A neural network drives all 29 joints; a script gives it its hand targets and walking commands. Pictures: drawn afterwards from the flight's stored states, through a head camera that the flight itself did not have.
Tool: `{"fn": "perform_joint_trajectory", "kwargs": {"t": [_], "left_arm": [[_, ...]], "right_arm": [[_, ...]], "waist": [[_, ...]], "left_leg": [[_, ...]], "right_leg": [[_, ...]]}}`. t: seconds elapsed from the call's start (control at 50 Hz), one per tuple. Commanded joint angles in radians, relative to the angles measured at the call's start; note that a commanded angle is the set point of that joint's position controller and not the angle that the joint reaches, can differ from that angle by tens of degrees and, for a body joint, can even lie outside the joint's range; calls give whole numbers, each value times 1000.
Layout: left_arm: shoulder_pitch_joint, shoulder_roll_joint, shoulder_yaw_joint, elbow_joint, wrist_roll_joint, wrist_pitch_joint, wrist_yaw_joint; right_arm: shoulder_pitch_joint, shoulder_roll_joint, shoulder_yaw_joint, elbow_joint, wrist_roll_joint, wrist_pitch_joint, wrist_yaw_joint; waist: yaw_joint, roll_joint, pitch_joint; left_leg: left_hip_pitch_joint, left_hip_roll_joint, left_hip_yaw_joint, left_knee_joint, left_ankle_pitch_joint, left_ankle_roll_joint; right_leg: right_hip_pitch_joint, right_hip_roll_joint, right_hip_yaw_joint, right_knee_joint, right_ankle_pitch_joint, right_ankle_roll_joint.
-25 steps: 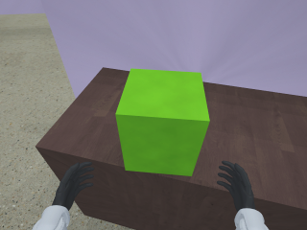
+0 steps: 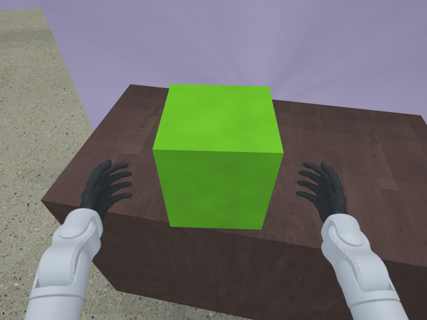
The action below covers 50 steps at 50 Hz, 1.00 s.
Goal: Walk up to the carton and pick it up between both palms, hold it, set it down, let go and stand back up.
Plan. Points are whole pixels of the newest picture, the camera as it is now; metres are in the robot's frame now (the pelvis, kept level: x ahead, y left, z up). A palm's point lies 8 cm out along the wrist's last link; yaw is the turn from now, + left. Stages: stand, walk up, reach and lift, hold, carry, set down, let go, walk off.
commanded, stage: reach and lift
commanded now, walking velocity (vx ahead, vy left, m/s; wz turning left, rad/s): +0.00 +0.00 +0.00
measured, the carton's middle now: (217, 159) +0.45 +0.00 +0.06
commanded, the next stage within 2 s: none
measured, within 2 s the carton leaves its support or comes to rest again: neither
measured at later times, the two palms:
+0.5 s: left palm (98, 153) +0.38 +0.22 +0.14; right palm (327, 159) +0.37 -0.19 +0.13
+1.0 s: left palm (105, 107) +0.44 +0.21 +0.20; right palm (330, 116) +0.43 -0.20 +0.19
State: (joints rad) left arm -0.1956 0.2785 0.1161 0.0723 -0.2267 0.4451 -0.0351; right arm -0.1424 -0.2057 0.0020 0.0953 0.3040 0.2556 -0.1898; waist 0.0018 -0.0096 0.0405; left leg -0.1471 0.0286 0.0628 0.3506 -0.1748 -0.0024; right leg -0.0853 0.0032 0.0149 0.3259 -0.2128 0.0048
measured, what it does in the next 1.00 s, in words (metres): stands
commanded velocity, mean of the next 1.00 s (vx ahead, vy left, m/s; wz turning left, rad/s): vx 0.00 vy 0.00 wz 0.00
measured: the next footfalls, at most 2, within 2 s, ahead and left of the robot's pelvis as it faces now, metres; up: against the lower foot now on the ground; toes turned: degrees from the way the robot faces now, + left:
none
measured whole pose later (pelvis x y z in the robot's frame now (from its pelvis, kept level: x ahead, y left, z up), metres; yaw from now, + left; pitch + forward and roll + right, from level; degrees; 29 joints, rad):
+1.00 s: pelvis +0.00 +0.00 +0.00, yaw +0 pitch +7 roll -1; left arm -1.01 0.41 0.04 0.78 -0.25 0.51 0.02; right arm -0.94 -0.33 0.02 0.79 0.42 0.35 -0.16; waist -0.04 -0.01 -0.10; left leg -0.34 0.04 0.04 0.41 -0.18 0.00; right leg -0.26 0.02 0.00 0.33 -0.19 0.00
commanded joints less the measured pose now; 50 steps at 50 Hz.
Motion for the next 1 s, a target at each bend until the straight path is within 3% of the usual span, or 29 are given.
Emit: {"fn": "perform_joint_trajectory", "kwargs": {"t": [0.0,0.04,0.12,0.22,0.36,0.62,0.72,0.84,0.86,0.9,0.98], "left_arm": [[-402,175,78,-171,7,-20,8],[-432,184,86,-178,10,-8,11],[-543,194,94,-104,24,20,10],[-643,221,97,-95,24,52,16],[-797,242,92,2,28,78,20],[-1014,287,69,146,26,93,35],[-1137,298,35,277,8,69,44],[-1276,308,-17,389,-23,30,62],[-1313,353,-15,431,-29,26,59],[-1345,351,-16,494,-27,10,58],[-1422,344,-42,593,-30,-20,62]], "right_arm": [[-409,-121,-56,-178,8,-26,3],[-444,-133,-55,-171,18,-24,0],[-541,-145,-52,-68,36,3,-4],[-662,-177,-53,-60,58,18,-11],[-810,-207,-58,49,78,44,-11],[-1024,-274,-58,216,112,56,9],[-1144,-283,-56,331,115,59,20],[-1280,-305,-51,435,123,48,39],[-1342,-304,-33,387,111,42,36],[-1367,-299,-27,452,114,44,36],[-1419,-306,-20,577,125,42,38]], "waist": [[0,29,-363],[-4,26,-405],[-17,40,-394],[-25,36,-472],[-35,55,-504],[-50,59,-630],[-52,61,-622],[-50,88,-720],[-33,21,-714],[-33,11,-726],[-38,44,-753]], "left_leg": [[212,-20,-32,5,270,-18],[224,-22,-31,17,303,-18],[205,-23,-29,12,279,-15],[216,-30,-27,25,305,-12],[221,-32,-30,37,308,-18],[267,-33,-44,81,444,-35],[238,-28,-49,75,380,-30],[269,-23,-55,100,417,-40],[210,-23,-52,100,400,-17],[173,-28,-49,85,383,-11],[174,-28,-50,88,389,-27]], "right_leg": [[-59,26,-3,-31,266,9],[-41,29,-4,-19,318,15],[-49,30,-6,-21,306,16],[-21,35,-9,-10,367,24],[-50,37,-21,-8,378,26],[-49,52,-41,14,530,38],[-84,46,-41,9,484,38],[-127,53,-51,12,489,33],[-81,47,-50,11,520,39],[-50,42,-44,30,575,52],[-61,45,-48,32,582,48]]}}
